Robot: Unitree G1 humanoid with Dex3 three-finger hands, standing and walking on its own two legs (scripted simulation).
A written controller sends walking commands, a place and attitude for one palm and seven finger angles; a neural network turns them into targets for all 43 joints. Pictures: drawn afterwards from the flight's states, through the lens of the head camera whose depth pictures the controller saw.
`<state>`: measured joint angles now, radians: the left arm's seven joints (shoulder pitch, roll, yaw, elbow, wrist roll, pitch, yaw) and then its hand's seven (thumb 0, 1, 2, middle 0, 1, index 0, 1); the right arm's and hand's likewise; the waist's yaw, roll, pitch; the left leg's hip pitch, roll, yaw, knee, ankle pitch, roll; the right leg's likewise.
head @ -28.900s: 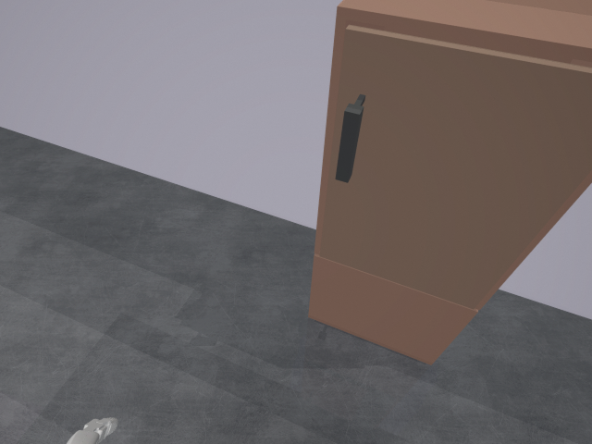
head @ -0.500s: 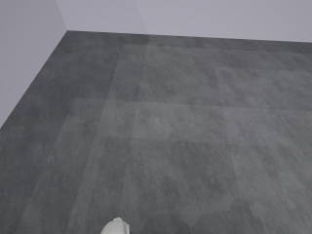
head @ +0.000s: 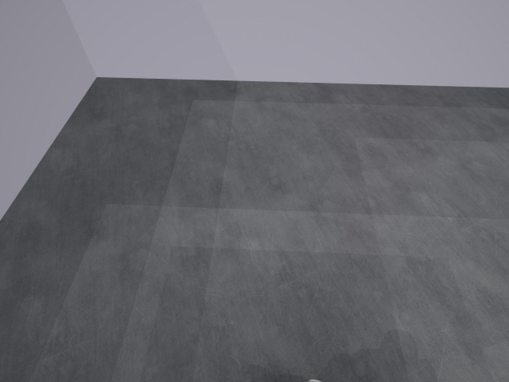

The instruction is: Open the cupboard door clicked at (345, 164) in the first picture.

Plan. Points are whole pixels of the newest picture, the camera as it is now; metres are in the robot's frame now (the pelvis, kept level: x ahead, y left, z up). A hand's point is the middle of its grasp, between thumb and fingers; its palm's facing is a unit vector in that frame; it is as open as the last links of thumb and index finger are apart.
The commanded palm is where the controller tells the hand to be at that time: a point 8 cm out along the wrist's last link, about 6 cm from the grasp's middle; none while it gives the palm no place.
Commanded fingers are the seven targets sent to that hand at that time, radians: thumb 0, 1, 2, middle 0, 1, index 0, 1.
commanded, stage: turn to face it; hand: left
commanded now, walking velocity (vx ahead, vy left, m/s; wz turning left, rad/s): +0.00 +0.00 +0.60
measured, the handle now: out of the picture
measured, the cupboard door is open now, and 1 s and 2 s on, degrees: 39 39 39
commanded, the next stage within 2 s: none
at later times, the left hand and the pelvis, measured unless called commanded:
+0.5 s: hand (127, 380) +0.15 +0.24 -0.17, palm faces +0.31 -0.92 -0.23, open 7.4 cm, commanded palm none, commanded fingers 0.00 0.90 0.90 -0.20 -0.30 -0.20 -0.30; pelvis +0.11 +0.02 +0.00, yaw +17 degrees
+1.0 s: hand out of the picture +0.09 +0.15 -0.15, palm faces +0.60 -0.76 -0.25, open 7.4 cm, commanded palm none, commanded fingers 0.00 0.90 0.90 -0.20 -0.30 -0.20 -0.30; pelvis +0.17 -0.03 +0.01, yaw +37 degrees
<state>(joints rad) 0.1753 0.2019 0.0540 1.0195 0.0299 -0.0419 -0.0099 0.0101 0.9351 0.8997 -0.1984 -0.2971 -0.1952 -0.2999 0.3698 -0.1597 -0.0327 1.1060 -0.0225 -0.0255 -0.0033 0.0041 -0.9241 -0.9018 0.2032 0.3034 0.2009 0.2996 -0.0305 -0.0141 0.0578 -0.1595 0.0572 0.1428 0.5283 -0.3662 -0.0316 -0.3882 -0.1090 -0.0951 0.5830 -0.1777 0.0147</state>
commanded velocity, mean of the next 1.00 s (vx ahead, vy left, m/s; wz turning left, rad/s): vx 0.00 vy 0.00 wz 0.60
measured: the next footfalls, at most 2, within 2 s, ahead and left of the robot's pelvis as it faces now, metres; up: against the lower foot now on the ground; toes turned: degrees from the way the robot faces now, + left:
left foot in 0.30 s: +0.14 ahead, +0.12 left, +0.00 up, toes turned +21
right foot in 0.70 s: +0.23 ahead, -0.12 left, +0.00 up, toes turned +21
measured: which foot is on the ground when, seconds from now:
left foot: down 0.00-0.00, up 0.02-0.28, down 0.30-0.68, up 0.70-1.00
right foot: down 0.00-0.30, up 0.32-0.68, down 0.70-1.00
